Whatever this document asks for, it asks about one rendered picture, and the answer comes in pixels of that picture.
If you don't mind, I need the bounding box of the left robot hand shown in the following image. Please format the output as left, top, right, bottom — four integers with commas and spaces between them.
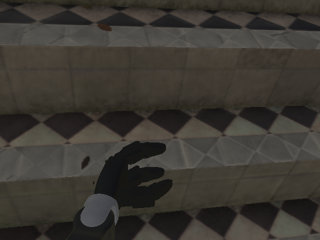
93, 141, 173, 210

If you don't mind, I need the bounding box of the robot left forearm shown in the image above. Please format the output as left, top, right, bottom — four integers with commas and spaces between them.
66, 193, 119, 240

